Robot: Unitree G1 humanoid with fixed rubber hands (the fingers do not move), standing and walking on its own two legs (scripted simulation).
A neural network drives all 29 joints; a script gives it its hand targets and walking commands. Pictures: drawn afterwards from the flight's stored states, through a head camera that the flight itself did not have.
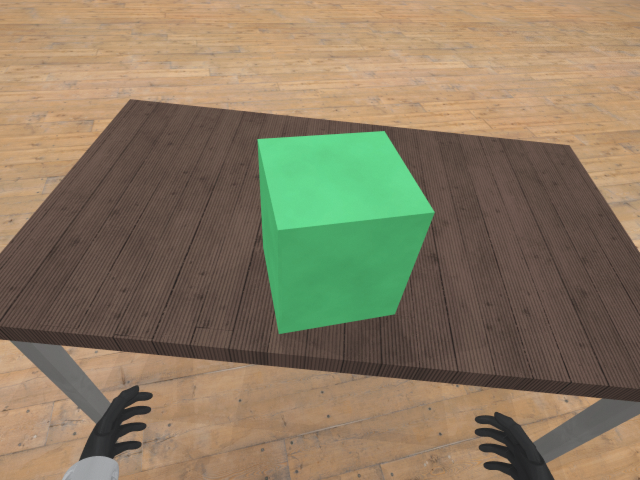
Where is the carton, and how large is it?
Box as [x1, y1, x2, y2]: [257, 131, 434, 333]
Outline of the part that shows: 384,131 257,139 263,248 279,333 393,314 395,312 434,212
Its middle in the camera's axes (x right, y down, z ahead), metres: +0.01 -0.02 +0.65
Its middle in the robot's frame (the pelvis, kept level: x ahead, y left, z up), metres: +0.50 +0.00 +0.01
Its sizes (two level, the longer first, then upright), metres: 0.210 0.200 0.250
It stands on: a table, 0.64 m high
